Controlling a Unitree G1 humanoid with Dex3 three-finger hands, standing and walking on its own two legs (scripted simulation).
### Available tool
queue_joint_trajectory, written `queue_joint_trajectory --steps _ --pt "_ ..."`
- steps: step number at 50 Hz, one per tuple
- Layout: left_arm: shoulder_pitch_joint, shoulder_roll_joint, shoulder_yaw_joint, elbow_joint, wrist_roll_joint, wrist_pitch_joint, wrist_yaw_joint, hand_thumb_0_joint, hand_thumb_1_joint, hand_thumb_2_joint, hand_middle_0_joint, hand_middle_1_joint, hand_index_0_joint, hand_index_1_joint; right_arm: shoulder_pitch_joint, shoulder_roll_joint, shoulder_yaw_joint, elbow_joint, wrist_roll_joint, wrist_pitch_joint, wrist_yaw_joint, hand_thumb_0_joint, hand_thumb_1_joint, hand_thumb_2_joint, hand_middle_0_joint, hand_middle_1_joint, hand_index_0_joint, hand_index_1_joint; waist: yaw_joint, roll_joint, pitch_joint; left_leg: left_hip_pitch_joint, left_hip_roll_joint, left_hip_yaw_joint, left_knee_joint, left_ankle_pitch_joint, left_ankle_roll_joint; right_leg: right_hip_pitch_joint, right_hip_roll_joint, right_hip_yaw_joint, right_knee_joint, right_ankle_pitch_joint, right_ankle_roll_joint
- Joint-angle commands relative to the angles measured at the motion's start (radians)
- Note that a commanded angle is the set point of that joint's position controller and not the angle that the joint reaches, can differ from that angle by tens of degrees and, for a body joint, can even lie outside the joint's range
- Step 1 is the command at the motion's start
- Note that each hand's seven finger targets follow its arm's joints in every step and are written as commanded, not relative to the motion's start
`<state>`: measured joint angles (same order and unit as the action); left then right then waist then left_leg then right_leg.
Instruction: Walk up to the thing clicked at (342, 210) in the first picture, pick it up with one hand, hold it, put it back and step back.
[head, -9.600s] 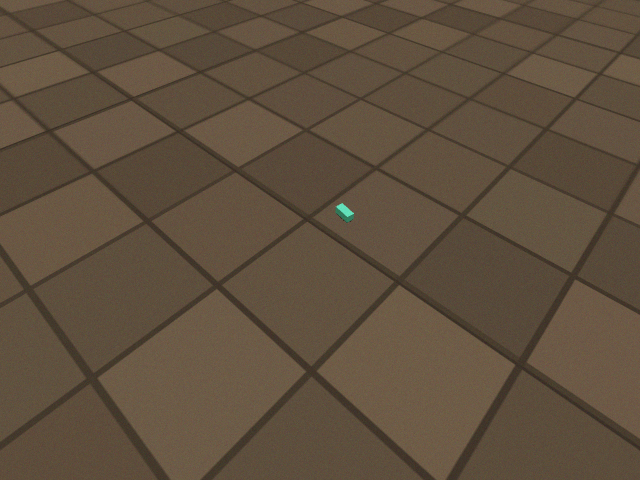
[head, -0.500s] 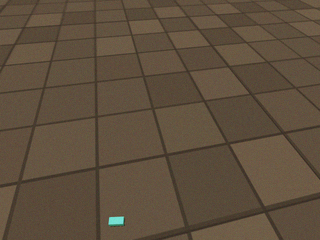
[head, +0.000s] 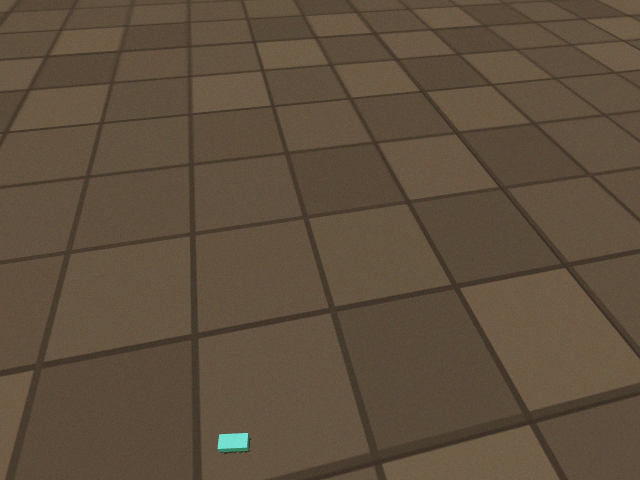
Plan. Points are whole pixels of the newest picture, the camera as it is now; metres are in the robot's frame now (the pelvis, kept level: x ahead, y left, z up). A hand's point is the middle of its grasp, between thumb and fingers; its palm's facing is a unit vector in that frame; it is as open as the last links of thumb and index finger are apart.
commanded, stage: stand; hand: left
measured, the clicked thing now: (233, 442) +0.38 +0.23 -0.77
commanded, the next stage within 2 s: none
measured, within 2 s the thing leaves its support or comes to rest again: neither
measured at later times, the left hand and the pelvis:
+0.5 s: hand out of the picture +0.07 +0.25 -0.16, palm faces -0.03 -0.94 -0.34, open 7.4 cm; pelvis +0.00 +0.00 +0.00, yaw +0 degrees
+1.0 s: hand out of the picture +0.07 +0.25 -0.16, palm faces -0.03 -0.94 -0.34, open 7.4 cm; pelvis +0.00 +0.00 +0.00, yaw +0 degrees
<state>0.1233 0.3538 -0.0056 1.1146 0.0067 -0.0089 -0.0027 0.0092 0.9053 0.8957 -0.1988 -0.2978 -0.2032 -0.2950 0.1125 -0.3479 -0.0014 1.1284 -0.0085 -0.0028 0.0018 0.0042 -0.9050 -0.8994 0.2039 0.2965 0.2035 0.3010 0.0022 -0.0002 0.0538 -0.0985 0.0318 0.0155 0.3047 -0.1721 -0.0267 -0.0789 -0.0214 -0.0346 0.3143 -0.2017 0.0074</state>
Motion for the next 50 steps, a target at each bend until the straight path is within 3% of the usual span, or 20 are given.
queue_joint_trajectory --steps 1,7,11,24,42,47,50 --pt "-0.025 0.215 0.044 -0.055 0.005 -0.023 0.014 0.0 0.9 0.9 -0.2 -0.3 -0.2 -0.3 -0.033 -0.215 -0.036 -0.059 -0.002 -0.023 -0.01 0.0 -0.9 -0.9 0.2 0.3 0.2 0.3 -0.002 -0.001 -0.082 0.029 0.112 -0.084 -0.024 0.185 0.039 -0.005 -0.118 0.087 -0.05 0.191 -0.026" --pt "-0.033 0.214 0.043 -0.059 0.003 -0.024 0.015 0.0 0.9 0.9 -0.2 -0.3 -0.2 -0.3 -0.028 -0.215 -0.037 -0.06 -0.003 -0.023 -0.009 0.0 -0.9 -0.9 0.2 0.3 0.2 0.3 -0.005 0.006 -0.076 0.02 0.11 -0.082 -0.028 0.173 0.038 -0.005 -0.12 0.091 -0.052 0.184 -0.029" --pt "-0.025 0.217 0.043 -0.054 0.004 -0.023 0.014 0.0 0.9 0.9 -0.2 -0.3 -0.2 -0.3 -0.029 -0.212 -0.037 -0.058 -0.002 -0.022 -0.008 0.0 -0.9 -0.9 0.2 0.3 0.2 0.3 -0.004 -0.001 -0.053 0.01 0.109 -0.085 -0.037 0.125 0.038 -0.021 -0.116 0.092 -0.065 0.128 -0.023" --pt "-0.029 0.214 0.043 -0.058 0.003 -0.022 0.011 0.0 0.9 0.9 -0.2 -0.3 -0.2 -0.3 -0.027 -0.219 -0.039 -0.057 -0.003 -0.027 -0.009 0.0 -0.9 -0.9 0.2 0.3 0.2 0.3 -0.001 0.009 -0.091 0.027 0.112 -0.083 -0.027 0.172 0.041 0.001 -0.122 0.097 -0.046 0.173 -0.031" --pt "-0.025 0.212 0.04 -0.053 0.003 -0.023 0.014 0.0 0.9 0.9 -0.2 -0.3 -0.2 -0.3 -0.029 -0.212 -0.038 -0.057 -0.001 -0.023 -0.008 0.0 -0.9 -0.9 0.2 0.3 0.2 0.3 -0.002 -0.003 -0.068 0.024 0.11 -0.087 -0.032 0.176 0.036 -0.015 -0.117 0.087 -0.05 0.172 -0.025" --pt "-0.026 0.217 0.041 -0.056 0.005 -0.026 0.015 0.0 0.9 0.9 -0.2 -0.3 -0.2 -0.301 -0.033 -0.21 -0.039 -0.063 0.0 -0.023 -0.008 0.0 -0.9 -0.9 0.2 0.3 0.2 0.3 -0.005 -0.003 -0.097 0.042 0.112 -0.081 -0.018 0.201 0.041 0.007 -0.123 0.09 -0.043 0.22 -0.027" --pt "-0.028 0.218 0.044 -0.058 0.001 -0.025 0.015 0.0 0.9 0.9 -0.2 -0.3 -0.2 -0.301 -0.027 -0.21 -0.037 -0.06 -0.002 -0.024 -0.009 0.0 -0.9 -0.9 0.2 0.3 0.2 0.3 -0.003 0.008 -0.074 0.026 0.11 -0.082 -0.029 0.189 0.035 -0.007 -0.12 0.091 -0.044 0.191 -0.027"
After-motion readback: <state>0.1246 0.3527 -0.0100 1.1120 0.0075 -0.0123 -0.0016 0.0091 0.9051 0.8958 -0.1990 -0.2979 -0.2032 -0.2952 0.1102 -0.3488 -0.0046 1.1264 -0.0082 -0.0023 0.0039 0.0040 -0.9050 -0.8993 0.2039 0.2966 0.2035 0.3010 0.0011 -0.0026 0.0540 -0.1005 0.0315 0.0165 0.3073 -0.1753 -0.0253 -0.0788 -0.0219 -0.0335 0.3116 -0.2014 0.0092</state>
